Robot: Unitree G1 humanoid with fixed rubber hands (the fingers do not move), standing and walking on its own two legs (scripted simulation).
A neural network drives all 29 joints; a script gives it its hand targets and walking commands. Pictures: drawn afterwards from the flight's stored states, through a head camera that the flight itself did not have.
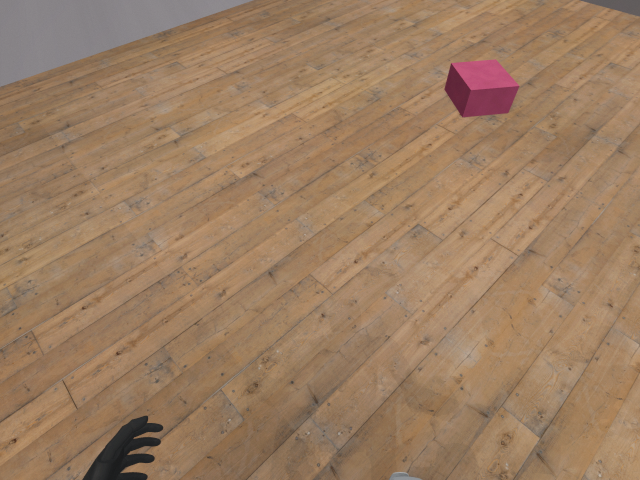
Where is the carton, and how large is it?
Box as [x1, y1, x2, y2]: [444, 59, 518, 116]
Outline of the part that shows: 495,59 451,63 444,89 462,116 508,112 518,88 518,85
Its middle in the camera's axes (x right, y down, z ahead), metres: +0.90 -0.86 +2.15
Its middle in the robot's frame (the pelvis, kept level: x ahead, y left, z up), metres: +2.10 -0.89 -0.68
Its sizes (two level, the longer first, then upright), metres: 0.293 0.264 0.160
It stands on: the floor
